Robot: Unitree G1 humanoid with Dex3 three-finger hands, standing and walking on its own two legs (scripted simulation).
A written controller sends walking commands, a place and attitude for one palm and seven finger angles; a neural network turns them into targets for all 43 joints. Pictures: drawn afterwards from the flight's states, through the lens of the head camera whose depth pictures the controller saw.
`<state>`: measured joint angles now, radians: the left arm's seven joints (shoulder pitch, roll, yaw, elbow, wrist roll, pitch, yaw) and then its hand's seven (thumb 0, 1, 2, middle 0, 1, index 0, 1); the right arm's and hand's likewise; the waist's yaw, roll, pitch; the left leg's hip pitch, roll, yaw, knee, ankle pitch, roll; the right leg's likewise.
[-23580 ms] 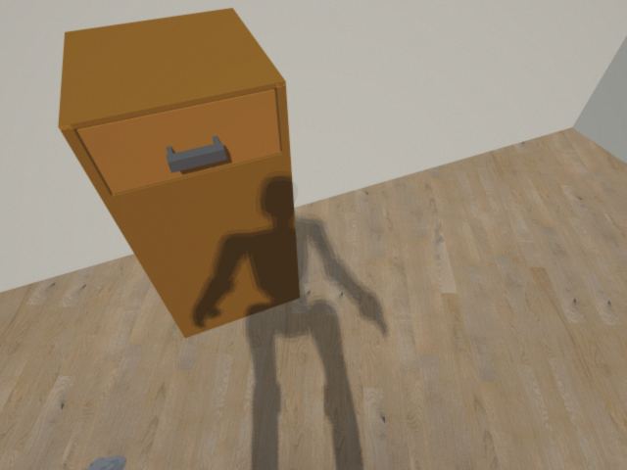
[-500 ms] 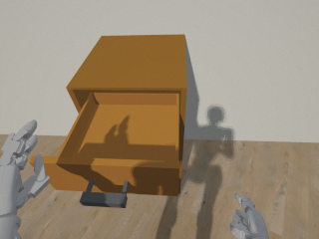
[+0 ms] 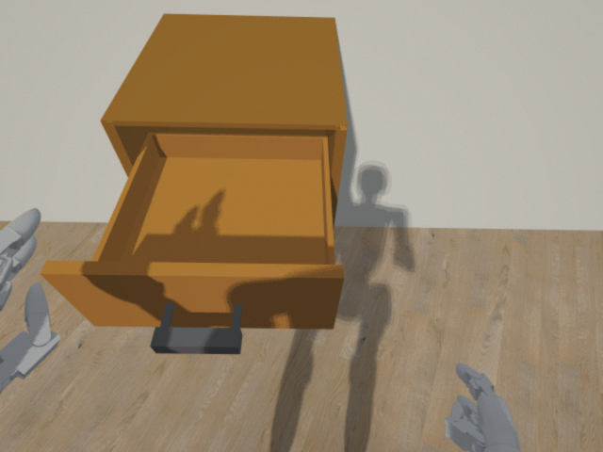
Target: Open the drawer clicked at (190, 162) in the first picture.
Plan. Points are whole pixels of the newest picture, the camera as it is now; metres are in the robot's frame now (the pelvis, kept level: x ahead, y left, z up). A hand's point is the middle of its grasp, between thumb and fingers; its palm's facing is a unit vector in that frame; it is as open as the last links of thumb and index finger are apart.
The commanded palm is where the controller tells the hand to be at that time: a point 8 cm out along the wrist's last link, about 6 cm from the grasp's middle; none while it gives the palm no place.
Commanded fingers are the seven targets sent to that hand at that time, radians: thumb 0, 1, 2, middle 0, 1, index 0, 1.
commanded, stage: step back with the hand held close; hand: left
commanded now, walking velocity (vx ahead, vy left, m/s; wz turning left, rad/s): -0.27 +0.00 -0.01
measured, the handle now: (201, 325) +0.28 +0.16 -0.01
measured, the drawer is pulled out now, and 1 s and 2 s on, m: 0.30 0.30 0.30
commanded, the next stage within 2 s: stop stepping back and stand still in 0.80 s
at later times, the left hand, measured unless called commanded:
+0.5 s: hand out of the picture +0.14 +0.25 +0.17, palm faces +0.35 -0.81 -0.46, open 7.4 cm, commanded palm +0.07 +0.29 +0.18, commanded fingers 0.00 0.90 0.90 -0.20 -0.30 -0.20 -0.30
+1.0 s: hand out of the picture +0.00 +0.21 +0.16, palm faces +0.28 -0.84 -0.46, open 7.4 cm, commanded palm -0.06 +0.25 +0.18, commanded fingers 0.00 0.90 0.90 -0.20 -0.30 -0.20 -0.30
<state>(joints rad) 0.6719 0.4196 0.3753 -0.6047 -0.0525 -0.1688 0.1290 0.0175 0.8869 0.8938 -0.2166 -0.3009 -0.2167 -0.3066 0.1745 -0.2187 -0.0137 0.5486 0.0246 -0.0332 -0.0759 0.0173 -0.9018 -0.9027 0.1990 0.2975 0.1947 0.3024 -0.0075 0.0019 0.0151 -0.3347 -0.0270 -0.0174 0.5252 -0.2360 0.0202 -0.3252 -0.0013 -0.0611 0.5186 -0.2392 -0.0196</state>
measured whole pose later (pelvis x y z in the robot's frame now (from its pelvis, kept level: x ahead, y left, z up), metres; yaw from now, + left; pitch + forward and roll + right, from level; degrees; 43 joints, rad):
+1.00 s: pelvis -0.20 -0.02 +0.00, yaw -2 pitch +2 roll +0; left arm 0.65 0.41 0.38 -0.67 -0.05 -0.19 0.14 0.02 0.89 0.89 -0.21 -0.30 -0.21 -0.31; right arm 0.14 -0.18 0.00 0.57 0.00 -0.10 -0.04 0.02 -0.90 -0.90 0.20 0.30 0.20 0.30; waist -0.01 -0.06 0.03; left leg -0.39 0.02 0.01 0.53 -0.18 0.00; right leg -0.42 0.02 -0.03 0.80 -0.46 0.01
